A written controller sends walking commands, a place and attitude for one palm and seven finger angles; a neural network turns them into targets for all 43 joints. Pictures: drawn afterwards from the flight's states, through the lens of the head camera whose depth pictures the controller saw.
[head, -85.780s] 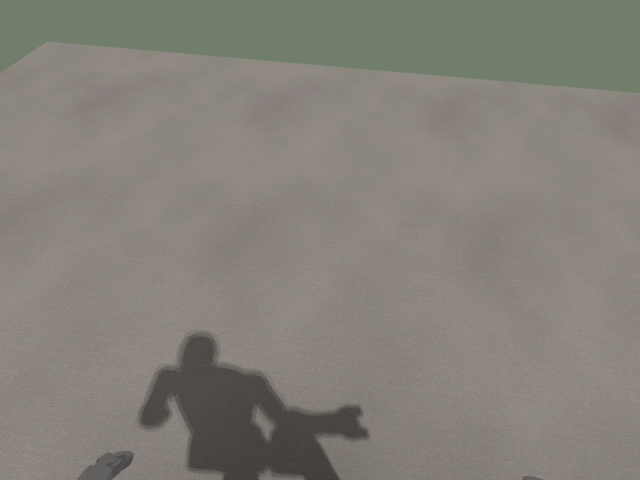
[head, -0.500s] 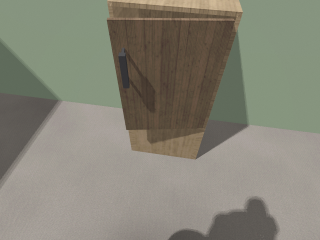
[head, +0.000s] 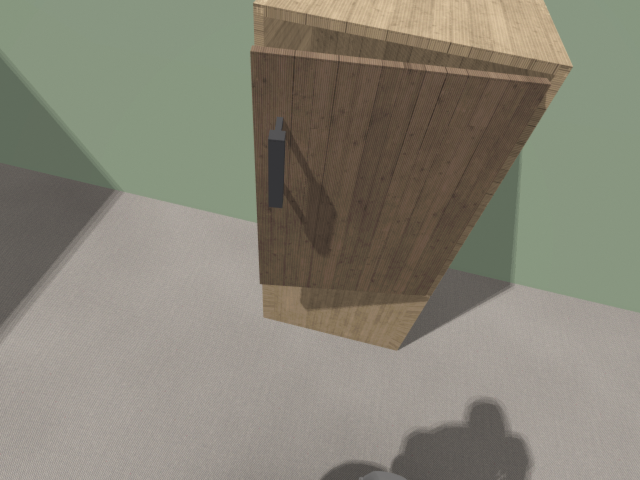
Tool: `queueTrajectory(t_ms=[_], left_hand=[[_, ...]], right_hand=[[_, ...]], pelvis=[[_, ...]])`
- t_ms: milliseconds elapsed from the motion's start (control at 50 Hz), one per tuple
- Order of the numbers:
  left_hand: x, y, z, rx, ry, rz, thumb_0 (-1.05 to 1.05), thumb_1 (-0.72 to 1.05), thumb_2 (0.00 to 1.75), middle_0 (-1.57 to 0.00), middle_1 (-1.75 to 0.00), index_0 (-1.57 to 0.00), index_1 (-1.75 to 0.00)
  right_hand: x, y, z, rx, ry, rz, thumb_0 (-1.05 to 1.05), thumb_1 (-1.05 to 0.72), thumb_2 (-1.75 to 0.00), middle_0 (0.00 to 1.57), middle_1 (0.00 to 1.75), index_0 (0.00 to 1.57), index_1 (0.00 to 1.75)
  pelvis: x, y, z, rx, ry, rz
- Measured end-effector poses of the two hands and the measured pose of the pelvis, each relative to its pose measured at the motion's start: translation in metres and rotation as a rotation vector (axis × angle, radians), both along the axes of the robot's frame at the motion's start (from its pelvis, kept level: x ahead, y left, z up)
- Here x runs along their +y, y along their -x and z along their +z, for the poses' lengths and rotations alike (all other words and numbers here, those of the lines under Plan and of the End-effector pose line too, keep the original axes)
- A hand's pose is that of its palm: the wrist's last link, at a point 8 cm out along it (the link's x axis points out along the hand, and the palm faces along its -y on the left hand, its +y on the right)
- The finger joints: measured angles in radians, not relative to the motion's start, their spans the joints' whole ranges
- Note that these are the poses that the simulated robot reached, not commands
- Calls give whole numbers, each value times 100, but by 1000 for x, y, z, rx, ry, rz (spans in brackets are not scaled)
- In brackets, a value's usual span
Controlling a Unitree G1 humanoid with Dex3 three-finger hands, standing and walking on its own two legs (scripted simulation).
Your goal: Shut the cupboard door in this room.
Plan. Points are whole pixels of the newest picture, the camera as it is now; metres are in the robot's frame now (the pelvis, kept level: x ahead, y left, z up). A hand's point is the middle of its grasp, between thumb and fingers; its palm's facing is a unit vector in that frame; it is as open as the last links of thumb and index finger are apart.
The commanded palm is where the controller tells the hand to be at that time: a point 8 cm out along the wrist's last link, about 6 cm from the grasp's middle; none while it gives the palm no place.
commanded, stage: shuffle to correct the standing spot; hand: left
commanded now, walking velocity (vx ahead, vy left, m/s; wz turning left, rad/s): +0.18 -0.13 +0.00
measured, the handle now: (277, 163) +0.58 +0.11 +0.05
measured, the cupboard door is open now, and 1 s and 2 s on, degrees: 11 11 11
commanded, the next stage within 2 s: come to a stop and stand still in 0.30 s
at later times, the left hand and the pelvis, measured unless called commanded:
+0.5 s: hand (251, 404) +0.25 +0.11 -0.18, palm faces +0.07 -0.98 -0.20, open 7.2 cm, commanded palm none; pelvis +0.17 -0.07 -0.01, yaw +3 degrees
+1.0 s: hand (244, 473) +0.16 +0.10 -0.17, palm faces +0.07 -0.96 -0.27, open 7.4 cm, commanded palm none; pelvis +0.16 -0.08 -0.01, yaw +0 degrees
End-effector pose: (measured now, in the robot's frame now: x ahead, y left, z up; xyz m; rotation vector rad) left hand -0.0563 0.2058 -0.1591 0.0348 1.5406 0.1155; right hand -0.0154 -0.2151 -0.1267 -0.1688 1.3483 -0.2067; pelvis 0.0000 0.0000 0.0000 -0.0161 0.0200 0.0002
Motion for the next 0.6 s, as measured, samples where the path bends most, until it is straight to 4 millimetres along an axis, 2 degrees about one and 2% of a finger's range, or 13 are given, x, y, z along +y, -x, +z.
queueTrajectory(t_ms=[60,160,240,320,380,440,480,540,600], left_hand=[[5,-62,6,-114,-18,-3,1,91,90,-20,-29,-19,-30],[15,-150,13,-219,-74,-36,2,94,90,-20,-29,-19,-30],[2,-222,14,-286,-89,-90,2,93,90,-20,-29,-19,-30],[-19,-281,5,-361,-109,-115,1,92,90,-20,-29,-19,-30],[-36,-297,4,-374,-107,-97,1,91,90,-20,-29,-19,-30],[-50,-297,6,-348,-98,-63,0,92,90,-20,-29,-20,-30],[-49,-299,11,-345,-121,-37,-1,94,90,-20,-29,-20,-30],[-49,-299,13,-327,-127,-41,-1,95,90,-21,-29,-20,-30],[-48,-296,10,-312,-119,-29,-1,94,90,-21,-29,-20,-30]], right_hand=[[8,-3,5,66,-27,5,0,-91,-90,20,30,20,30],[9,-8,5,166,-67,-21,0,-90,-90,21,30,20,30],[-2,-20,-5,233,-90,-54,0,-90,-90,21,30,20,30],[-28,-45,-26,284,-100,-79,0,-90,-90,21,30,20,30],[-53,-83,-32,254,-73,-70,1,-90,-90,21,30,20,30],[-74,-136,-27,162,-37,-36,1,-91,-90,21,30,20,30],[-84,-172,-21,90,-16,-4,1,-91,-90,20,30,20,30],[-90,-220,-16,-9,-1,27,1,-91,-90,20,30,20,30],[-86,-255,-14,-84,-4,50,0,-91,-90,20,30,20,30]], pelvis=[[-3,-19,7,8,8,13],[-15,-54,8,13,7,20],[-29,-87,0,10,-4,21],[-49,-129,-20,0,-20,27],[-60,-144,-20,-18,-7,34],[-67,-156,-13,-25,-4,38],[-71,-163,-8,-21,-2,45],[-73,-173,-5,-15,-1,45],[-72,-180,-6,-21,0,42]])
